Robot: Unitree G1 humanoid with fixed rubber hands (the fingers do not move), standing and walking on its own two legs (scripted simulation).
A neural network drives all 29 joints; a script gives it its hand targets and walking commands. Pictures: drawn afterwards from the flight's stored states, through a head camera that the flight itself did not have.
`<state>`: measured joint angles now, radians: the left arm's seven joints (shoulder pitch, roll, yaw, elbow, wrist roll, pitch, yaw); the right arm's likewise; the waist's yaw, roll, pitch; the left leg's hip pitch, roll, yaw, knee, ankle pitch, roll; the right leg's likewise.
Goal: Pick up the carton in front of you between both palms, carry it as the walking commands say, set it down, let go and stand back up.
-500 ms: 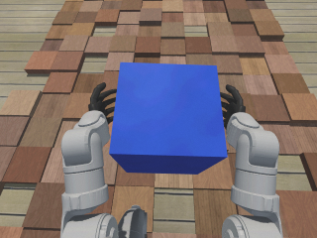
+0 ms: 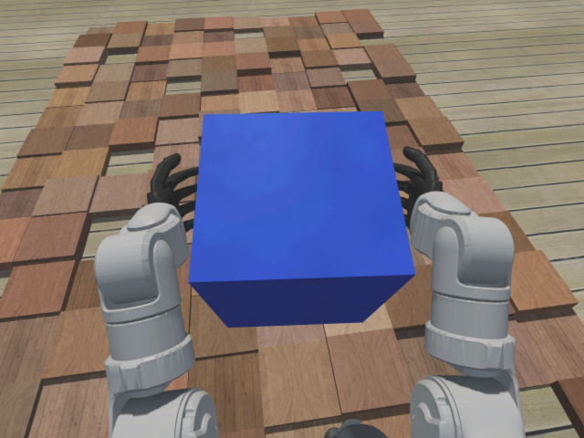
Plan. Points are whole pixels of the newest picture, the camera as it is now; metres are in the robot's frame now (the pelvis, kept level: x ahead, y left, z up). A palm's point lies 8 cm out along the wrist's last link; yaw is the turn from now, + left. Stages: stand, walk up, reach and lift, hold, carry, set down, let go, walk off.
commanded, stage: carry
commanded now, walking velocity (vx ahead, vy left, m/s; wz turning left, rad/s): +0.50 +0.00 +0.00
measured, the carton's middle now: (295, 233) +0.37 -0.02 +0.09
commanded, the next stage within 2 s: none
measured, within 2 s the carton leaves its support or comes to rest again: neither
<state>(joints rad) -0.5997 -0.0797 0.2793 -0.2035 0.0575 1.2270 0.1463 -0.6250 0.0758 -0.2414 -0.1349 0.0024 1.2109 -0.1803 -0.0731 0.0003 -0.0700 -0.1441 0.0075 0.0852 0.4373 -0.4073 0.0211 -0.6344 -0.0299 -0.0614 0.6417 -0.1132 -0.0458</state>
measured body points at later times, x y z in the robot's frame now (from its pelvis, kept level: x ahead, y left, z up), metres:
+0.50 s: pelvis +0.34 +0.00 -0.03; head +0.39 +0.00 +0.42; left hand +0.69 +0.15 +0.07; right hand +0.68 -0.16 +0.06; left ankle +0.47 +0.10 -0.73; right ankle +0.16 -0.11 -0.73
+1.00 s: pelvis +0.63 +0.00 +0.01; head +0.62 -0.01 +0.46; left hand +0.93 +0.17 +0.11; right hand +0.95 -0.13 +0.10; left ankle +0.64 +0.14 -0.68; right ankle +0.56 -0.07 -0.73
